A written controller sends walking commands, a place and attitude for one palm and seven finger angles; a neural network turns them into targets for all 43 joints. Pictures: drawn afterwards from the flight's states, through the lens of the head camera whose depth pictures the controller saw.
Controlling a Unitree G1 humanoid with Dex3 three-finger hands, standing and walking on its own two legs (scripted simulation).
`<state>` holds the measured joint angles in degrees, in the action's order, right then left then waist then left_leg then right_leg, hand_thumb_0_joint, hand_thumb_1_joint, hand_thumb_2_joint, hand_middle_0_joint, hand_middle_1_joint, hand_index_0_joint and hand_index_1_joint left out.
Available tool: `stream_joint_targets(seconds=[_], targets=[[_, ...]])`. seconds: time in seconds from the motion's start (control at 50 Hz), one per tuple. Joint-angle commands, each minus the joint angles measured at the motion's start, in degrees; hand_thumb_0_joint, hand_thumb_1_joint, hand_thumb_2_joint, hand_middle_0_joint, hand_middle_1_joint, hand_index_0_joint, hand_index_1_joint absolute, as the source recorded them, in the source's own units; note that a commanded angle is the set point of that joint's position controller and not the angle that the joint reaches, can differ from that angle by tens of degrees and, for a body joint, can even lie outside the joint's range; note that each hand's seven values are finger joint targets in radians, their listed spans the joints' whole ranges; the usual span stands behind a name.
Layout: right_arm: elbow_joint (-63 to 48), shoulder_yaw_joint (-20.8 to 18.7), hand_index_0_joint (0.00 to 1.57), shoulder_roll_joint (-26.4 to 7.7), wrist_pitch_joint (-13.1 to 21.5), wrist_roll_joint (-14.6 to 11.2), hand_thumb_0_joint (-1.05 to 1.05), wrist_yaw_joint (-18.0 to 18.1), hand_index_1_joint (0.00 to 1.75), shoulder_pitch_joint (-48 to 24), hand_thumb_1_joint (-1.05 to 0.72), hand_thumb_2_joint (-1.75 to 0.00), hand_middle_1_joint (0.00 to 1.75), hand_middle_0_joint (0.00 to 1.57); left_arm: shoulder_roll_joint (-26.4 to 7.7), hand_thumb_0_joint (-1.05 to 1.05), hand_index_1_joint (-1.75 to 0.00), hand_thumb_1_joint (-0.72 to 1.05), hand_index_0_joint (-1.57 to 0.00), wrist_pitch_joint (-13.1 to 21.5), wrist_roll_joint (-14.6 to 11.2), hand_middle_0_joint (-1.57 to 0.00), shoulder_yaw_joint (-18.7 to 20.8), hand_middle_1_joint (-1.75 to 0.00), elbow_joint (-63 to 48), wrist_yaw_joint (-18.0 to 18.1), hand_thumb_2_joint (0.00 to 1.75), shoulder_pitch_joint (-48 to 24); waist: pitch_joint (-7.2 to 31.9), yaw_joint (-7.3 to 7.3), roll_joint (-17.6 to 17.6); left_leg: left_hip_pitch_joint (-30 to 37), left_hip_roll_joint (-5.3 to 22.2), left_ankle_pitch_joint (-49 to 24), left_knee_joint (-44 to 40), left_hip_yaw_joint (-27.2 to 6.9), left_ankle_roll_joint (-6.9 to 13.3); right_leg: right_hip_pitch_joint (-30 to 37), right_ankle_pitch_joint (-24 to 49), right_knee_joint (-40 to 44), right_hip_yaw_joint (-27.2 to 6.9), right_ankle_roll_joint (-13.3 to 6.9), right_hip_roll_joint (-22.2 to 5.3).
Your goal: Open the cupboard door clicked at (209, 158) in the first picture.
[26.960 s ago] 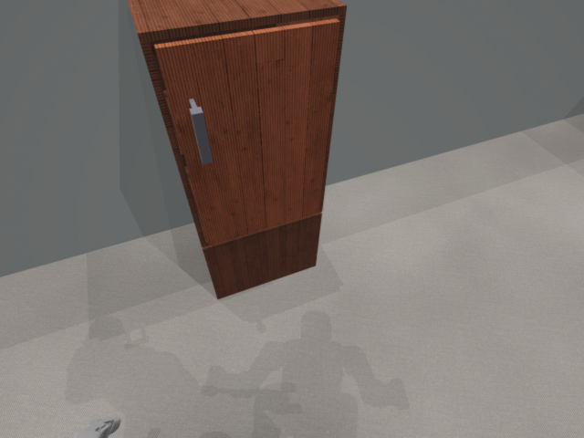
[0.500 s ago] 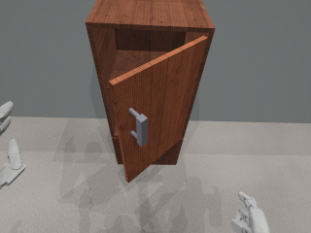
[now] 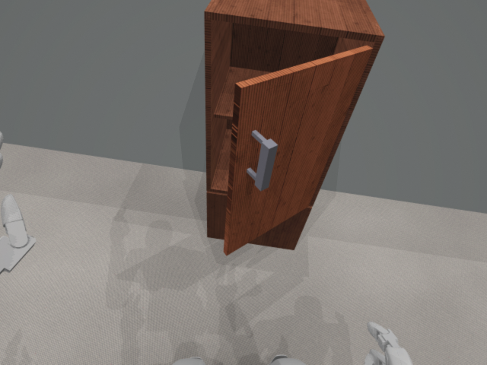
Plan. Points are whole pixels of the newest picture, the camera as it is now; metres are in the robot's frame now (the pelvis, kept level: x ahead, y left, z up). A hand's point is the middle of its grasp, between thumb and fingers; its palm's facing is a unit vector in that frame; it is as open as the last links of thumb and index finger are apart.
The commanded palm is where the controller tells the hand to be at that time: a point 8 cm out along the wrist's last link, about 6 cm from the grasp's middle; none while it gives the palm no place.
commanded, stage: step back with the hand held close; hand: left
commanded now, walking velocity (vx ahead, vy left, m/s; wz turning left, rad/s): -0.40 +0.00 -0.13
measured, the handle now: (259, 160) +0.51 +0.00 +0.04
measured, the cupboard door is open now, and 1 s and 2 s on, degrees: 43 43 43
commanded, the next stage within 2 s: stop stepping back and stand still in 0.20 s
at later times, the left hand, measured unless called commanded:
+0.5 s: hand (24, 337) +0.11 +0.21 +0.20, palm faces +0.22 -0.85 -0.48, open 7.4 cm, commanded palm +0.07 +0.25 +0.20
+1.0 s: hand out of the picture +0.01 +0.20 +0.20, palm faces +0.32 -0.83 -0.46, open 7.4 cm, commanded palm -0.03 +0.24 +0.20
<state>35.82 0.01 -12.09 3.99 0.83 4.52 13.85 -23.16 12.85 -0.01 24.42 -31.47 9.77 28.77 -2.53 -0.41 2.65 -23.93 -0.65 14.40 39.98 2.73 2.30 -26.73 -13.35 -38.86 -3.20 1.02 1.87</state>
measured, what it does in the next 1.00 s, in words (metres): walks backwards: right foot, then left foot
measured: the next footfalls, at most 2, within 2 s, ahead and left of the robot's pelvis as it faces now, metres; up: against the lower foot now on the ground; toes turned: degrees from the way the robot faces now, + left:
right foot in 0.36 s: -0.20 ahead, -0.12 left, +0.00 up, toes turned -10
left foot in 0.50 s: -0.02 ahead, +0.05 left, +0.00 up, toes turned -8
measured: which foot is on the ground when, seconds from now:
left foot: down 0.00-0.34, up 0.36-0.48, down 0.50-0.78, up 0.80-1.00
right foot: up 0.00-0.34, down 0.36-0.54, up 0.56-0.76, down 0.78-1.00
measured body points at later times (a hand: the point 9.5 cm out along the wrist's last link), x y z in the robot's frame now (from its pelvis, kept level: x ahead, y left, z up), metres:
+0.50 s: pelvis -0.12 -0.01 +0.01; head -0.11 +0.03 +0.46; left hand +0.09 +0.25 +0.22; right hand -0.01 -0.28 -0.05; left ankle -0.06 +0.06 -0.70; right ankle -0.24 -0.11 -0.71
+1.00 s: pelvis -0.23 -0.02 +0.03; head -0.26 -0.03 +0.48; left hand -0.01 +0.24 +0.22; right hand -0.15 -0.30 -0.07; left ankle -0.18 +0.13 -0.64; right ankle -0.19 -0.09 -0.71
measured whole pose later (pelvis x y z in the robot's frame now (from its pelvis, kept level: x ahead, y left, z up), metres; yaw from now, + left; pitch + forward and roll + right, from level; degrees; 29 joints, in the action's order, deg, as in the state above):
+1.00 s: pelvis -0.23 -0.02 +0.03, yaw -11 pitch +0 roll +4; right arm 40.5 -0.8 -12.9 6.7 0.8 5.0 16.8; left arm -22.0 13.6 -0.5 23.2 -19.6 7.8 28.9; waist 4.8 0.3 2.1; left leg -29.8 2.1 14.5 58.0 2.6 0.1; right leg -16.0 -10.9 -24.7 5.9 -4.6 -0.6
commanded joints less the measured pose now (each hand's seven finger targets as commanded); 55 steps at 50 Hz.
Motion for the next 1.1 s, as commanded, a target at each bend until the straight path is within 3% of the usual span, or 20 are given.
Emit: stream_joint_targets(seconds=[0.0,0.06,0.26,0.32,0.36,0.38,0.44,0.48,0.5,0.52,0.56,0.62,0.7,0.72,0.74,0.76,0.8,0.86,0.96,1.08], targets=[[-8.0,-3.4,0.20,-6.2,6.6,0.4,0.00,0.3,0.30,-5.8,-0.90,-0.90,0.30,0.20,-12.2,0.00,-0.30,0.90,-0.20,4.5,0.5,-0.20,10.0,-0.30,-12.3,1.6,0.90,-7.7,5.4,-0.59,-16.9,-13.7,24.0,22.7,-31.7,-23.2,8.6,8.5,-13.1,-35.2,-2.2,0.1,2.6],[-7.5,-4.7,0.20,-7.2,7.6,-0.4,0.00,-0.8,0.30,-7.0,-0.90,-0.90,0.30,0.20,-9.2,0.00,-0.30,0.90,-0.20,3.1,-1.5,-0.20,7.5,-0.30,-11.0,0.9,0.90,-2.2,8.0,0.69,-7.7,0.9,20.1,9.5,-25.0,-15.6,7.3,1.5,-13.8,-29.5,0.0,0.5,1.3],[-6.4,-3.0,0.20,-6.2,7.7,0.3,0.00,-1.6,0.30,-8.2,-0.90,-0.90,0.30,0.20,-11.0,0.00,-0.30,0.90,-0.20,2.7,-3.7,-0.20,5.6,-0.30,-13.6,-0.2,0.90,-3.5,13.1,1.41,-18.8,11.9,13.2,7.3,-31.1,-4.7,-2.8,16.0,-15.3,13.8,9.2,-3.2,2.9],[-6.9,-2.0,0.20,-4.2,5.6,-0.3,0.00,-1.7,0.30,-7.7,-0.90,-0.90,0.30,0.20,-17.5,0.00,-0.30,0.90,-0.20,4.0,-3.8,-0.20,10.6,-0.30,-15.7,-0.7,0.90,1.5,12.7,1.61,1.4,16.6,2.5,0.9,0.3,2.7,-5.5,2.7,-0.6,29.0,-7.2,-8.8,-14.8],[-8.7,-0.5,0.20,-4.3,5.9,0.6,0.00,-1.8,0.30,-8.9,-0.90,-0.90,0.30,0.20,-22.8,0.00,-0.30,0.90,-0.20,5.1,-3.2,-0.20,15.5,-0.30,-17.6,0.0,0.90,-0.8,10.6,2.34,6.1,-1.3,2.3,8.3,15.1,-0.8,-4.6,8.7,17.3,25.4,-13.8,-13.0,-22.9],[-8.0,-0.8,0.20,-4.0,5.7,-0.9,0.00,-1.3,0.30,-6.6,-0.90,-0.90,0.30,0.20,-15.9,0.00,-0.30,0.90,-0.20,3.8,-2.9,-0.20,10.9,-0.30,-12.2,-0.8,0.90,1.0,11.9,1.08,8.1,-6.6,1.3,6.0,14.4,-2.1,-3.8,18.5,31.5,17.9,-4.7,-9.7,-16.9],[-8.5,-0.7,0.20,-5.4,5.8,-1.3,0.00,0.3,0.30,-7.7,-0.90,-0.90,0.30,0.20,-13.2,0.00,-0.30,0.90,-0.20,1.2,-3.1,-0.20,9.9,-0.30,-10.6,-0.4,0.90,2.8,10.1,-0.30,1.6,3.2,0.9,-3.7,-3.7,1.3,-2.2,19.0,35.1,11.8,-0.5,-6.3,-12.7],[-7.2,-1.3,0.20,-7.4,6.4,-1.3,0.00,0.9,0.30,-4.9,-0.90,-0.90,0.30,0.20,-11.6,0.00,-0.30,0.90,-0.20,0.9,-3.3,-0.20,7.9,-0.30,-9.2,-0.4,0.90,1.7,12.7,-1.45,-10.7,18.5,3.7,-22.6,-13.3,-2.7,0.1,12.4,24.4,3.3,3.4,-1.2,-6.9],[-7.6,-1.9,0.20,-8.3,7.0,-1.4,0.00,0.7,0.30,-4.1,-0.90,-0.90,0.30,0.20,-11.9,0.00,-0.30,0.90,-0.20,1.0,-3.1,-0.20,7.3,-0.30,-10.2,-0.3,0.90,0.4,13.7,-1.00,-16.5,23.4,9.9,-30.0,-14.6,-10.4,2.6,6.4,3.5,-2.5,5.0,0.3,-3.0],[-7.6,-2.1,0.20,-8.4,7.9,-1.8,0.00,0.4,0.30,-3.4,-0.90,-0.90,0.30,0.20,-12.1,0.00,-0.30,0.90,-0.20,1.1,-3.1,-0.20,6.2,-0.30,-8.6,-0.5,0.90,-0.7,11.4,-1.05,-16.8,21.9,14.6,-23.7,-19.2,-18.4,4.8,2.5,-15.0,-7.2,4.3,0.3,-1.6],[-6.7,-1.8,0.20,-7.7,8.8,-0.1,0.00,0.4,0.30,-4.3,-0.90,-0.90,0.30,0.20,-13.3,0.00,-0.30,0.90,-0.20,1.7,-2.5,-0.20,7.0,-0.30,-9.4,-0.1,0.90,-1.9,8.4,-1.10,-13.9,17.7,17.2,-13.2,-25.4,-23.8,4.7,1.0,-18.7,-12.7,3.1,-0.5,-1.2],[-6.9,-1.8,0.20,-7.2,8.8,-0.4,0.00,0.0,0.30,-5.2,-0.90,-0.90,0.30,0.20,-13.8,0.00,-0.30,0.90,-0.20,1.3,-2.2,-0.20,7.9,-0.30,-11.0,-0.1,0.90,1.7,6.3,0.35,-11.5,2.1,13.2,15.4,-32.6,-15.2,4.0,13.5,-12.6,-8.0,5.3,-0.9,-1.6],[-8.8,-2.2,0.20,-7.4,7.1,-0.3,0.00,0.3,0.30,-7.5,-0.90,-0.90,0.30,0.20,-12.4,0.00,-0.30,0.90,-0.20,0.9,-1.2,-0.20,7.6,-0.30,-9.6,0.5,0.90,6.4,3.9,1.13,-17.4,-15.7,9.4,30.1,-30.9,-7.3,0.8,30.8,-14.2,2.2,11.7,-2.7,1.1],[-9.2,-2.6,0.20,-7.2,6.3,-0.4,0.00,0.5,0.30,-7.7,-0.90,-0.90,0.30,0.20,-13.7,0.00,-0.30,0.90,-0.20,0.8,-0.8,-0.20,8.9,-0.30,-8.3,0.5,0.90,6.6,2.8,1.65,-12.2,-19.3,6.6,28.7,-21.7,-4.6,-0.2,32.0,-16.1,7.5,8.4,-3.8,-0.8],[-9.2,-2.7,0.20,-6.0,5.5,-0.3,0.00,0.2,0.30,-7.5,-0.90,-0.90,0.30,0.20,-13.8,0.00,-0.30,0.90,-0.20,0.8,-0.5,-0.20,8.5,-0.30,-8.0,0.2,0.90,5.6,1.4,1.88,2.3,-18.1,1.3,21.6,-0.4,-0.5,-1.4,23.5,-25.3,20.8,-5.4,-7.4,-9.5],[-8.9,-3.3,0.20,-6.8,5.2,-0.6,0.00,0.1,0.30,-7.6,-0.90,-0.90,0.30,0.20,-15.4,0.00,-0.30,0.90,-0.20,0.7,-0.9,-0.20,9.2,-0.30,-8.9,-0.1,0.90,3.1,0.1,1.91,15.5,-17.0,-1.3,14.8,23.5,-1.9,-2.4,8.1,-38.9,35.4,-31.8,-13.1,-25.7],[-4.8,-3.6,0.20,-7.7,5.9,0.6,0.00,-0.2,0.30,-4.9,-0.90,-0.90,0.30,0.20,-16.1,0.00,-0.30,0.90,-0.20,2.9,-1.4,-0.20,10.8,-0.30,-8.2,-1.2,0.90,-4.8,1.4,-1.60,6.8,-13.9,1.7,2.8,34.6,-5.7,-3.6,1.2,-32.7,33.5,-22.4,-10.4,-23.2],[-4.8,-2.8,0.20,-6.5,5.5,0.1,0.00,0.1,0.30,-4.0,-0.90,-0.90,0.30,0.20,-12.0,0.00,-0.30,0.90,-0.20,3.3,-1.0,-0.20,6.7,-0.30,1.1,-1.7,0.90,-3.8,2.3,-1.75,-1.5,-11.8,3.8,-2.2,28.8,-2.1,-3.2,0.6,-33.0,31.7,-12.8,-8.3,-17.7],[-4.5,-2.7,0.20,-6.8,6.8,-0.3,0.00,1.4,0.30,-4.3,-0.90,-0.90,0.30,0.20,-9.8,0.00,-0.30,0.90,-0.20,3.9,-0.3,-0.20,3.2,-0.30,2.8,-1.0,0.90,-5.6,4.0,-0.03,4.2,-7.2,1.9,2.9,9.6,2.3,-1.2,11.5,-24.1,32.2,-8.5,-3.3,-15.9],[-6.6,-2.5,0.20,-6.0,7.8,0.2,0.00,2.0,0.30,-3.4,-0.90,-0.90,0.30,0.20,-10.9,0.00,-0.30,0.90,-0.20,2.7,-0.3,-0.20,5.3,-0.30,-5.4,1.1,0.90,-3.2,7.8,0.25,6.1,8.5,0.1,7.6,-13.5,5.7,0.5,14.5,-24.6,28.0,-7.2,-6.5,-14.9]])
